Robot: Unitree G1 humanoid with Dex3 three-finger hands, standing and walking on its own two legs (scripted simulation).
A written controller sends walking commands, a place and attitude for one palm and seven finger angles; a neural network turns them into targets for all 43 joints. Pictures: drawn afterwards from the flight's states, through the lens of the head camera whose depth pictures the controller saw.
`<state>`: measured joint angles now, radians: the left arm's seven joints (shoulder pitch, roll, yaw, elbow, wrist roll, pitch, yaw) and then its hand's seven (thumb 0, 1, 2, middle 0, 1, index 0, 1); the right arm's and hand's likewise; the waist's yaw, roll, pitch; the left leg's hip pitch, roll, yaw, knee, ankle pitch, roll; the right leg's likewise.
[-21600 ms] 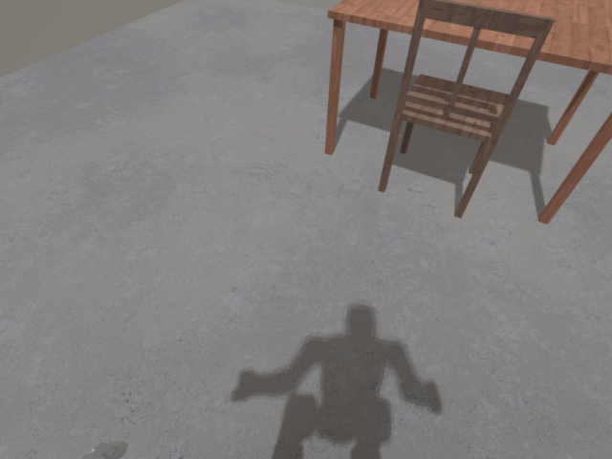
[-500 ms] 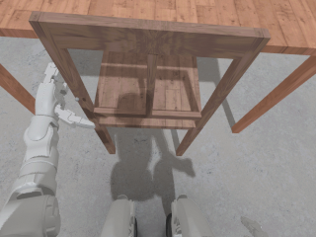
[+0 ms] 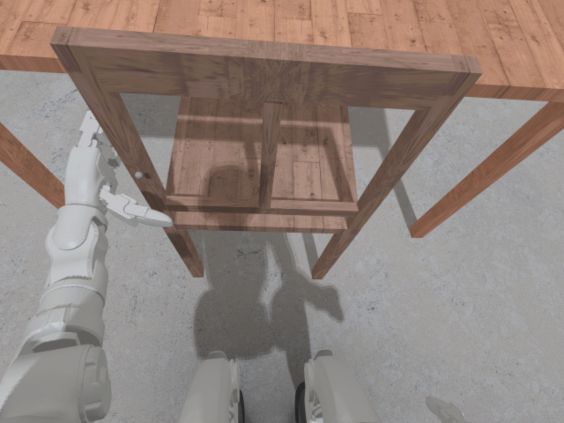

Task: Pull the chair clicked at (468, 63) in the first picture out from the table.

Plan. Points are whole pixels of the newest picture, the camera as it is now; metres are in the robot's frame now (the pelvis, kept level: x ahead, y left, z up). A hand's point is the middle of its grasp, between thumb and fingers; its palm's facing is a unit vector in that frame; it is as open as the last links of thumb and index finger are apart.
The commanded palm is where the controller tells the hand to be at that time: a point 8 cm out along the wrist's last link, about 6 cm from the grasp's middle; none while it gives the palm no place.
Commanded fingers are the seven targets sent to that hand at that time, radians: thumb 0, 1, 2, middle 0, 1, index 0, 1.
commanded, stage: hook a spindle and tug to test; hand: left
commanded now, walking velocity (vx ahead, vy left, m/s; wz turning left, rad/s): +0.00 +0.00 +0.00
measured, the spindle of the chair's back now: (267, 162) +0.48 +0.01 +0.01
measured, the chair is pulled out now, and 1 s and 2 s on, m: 0.00 0.00 0.04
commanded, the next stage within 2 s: step backward, pulling the chair out in 1.60 s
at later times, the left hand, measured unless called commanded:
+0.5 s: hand (140, 179) +0.44 +0.19 +0.02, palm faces -0.04 -1.00 -0.02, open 14.9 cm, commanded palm +0.42 +0.23 +0.02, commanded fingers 0.00 -0.16 0.44 -0.43 -1.23 -0.43 -1.23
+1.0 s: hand (142, 168) +0.46 +0.18 +0.02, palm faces +0.00 -1.00 -0.02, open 5.9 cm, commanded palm +0.42 +0.23 +0.02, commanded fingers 0.00 0.90 0.90 -0.50 -1.45 -0.50 -1.45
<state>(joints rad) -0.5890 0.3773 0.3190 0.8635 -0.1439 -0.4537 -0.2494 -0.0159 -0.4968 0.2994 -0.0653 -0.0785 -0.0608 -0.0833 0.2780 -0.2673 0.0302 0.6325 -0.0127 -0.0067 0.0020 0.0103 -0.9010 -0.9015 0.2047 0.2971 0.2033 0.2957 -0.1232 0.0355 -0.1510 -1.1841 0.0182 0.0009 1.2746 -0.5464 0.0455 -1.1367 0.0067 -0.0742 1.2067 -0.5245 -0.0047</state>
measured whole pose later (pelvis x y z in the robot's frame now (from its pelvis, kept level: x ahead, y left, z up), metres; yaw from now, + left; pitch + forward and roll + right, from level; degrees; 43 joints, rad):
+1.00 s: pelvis +0.01 +0.00 +0.00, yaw +0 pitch +26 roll -4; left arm -0.59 0.37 0.31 0.86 -0.16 -0.44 -0.22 0.00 0.63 0.78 -0.40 -1.36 -0.42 -1.42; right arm 0.28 -0.26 0.02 0.63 -0.01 0.01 0.01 0.01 -0.90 -0.90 0.20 0.30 0.20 0.30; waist -0.12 0.04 -0.16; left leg -1.17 0.02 0.01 1.26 -0.55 0.05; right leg -1.13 0.01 -0.07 1.20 -0.53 0.00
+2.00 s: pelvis +0.02 +0.01 +0.09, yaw -1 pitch +11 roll -2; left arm -0.42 0.23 0.12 0.92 -0.07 -0.16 0.08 0.12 0.60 0.73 -0.30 -1.14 -0.46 -1.45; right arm 0.30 -0.24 0.02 0.63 0.07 0.10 -0.11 0.01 -0.90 -0.90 0.21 0.30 0.20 0.30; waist -0.09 0.01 -0.03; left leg -0.57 0.00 0.05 0.73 -0.36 0.05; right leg -0.55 0.01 -0.02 0.69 -0.31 0.02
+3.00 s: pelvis -0.12 -0.03 +0.10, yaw -6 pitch +0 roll -4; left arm -0.44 0.20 0.12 1.01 -0.07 -0.19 0.11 0.01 0.56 0.68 -0.26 -1.13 -0.50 -1.45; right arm 0.19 -0.21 0.02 0.74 0.02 -0.03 -0.08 0.01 -0.90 -0.90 0.21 0.30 0.21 0.30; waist -0.04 0.13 0.19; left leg -0.50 0.16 0.07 0.61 -0.12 -0.01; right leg -0.23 0.01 -0.06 0.55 -0.30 0.04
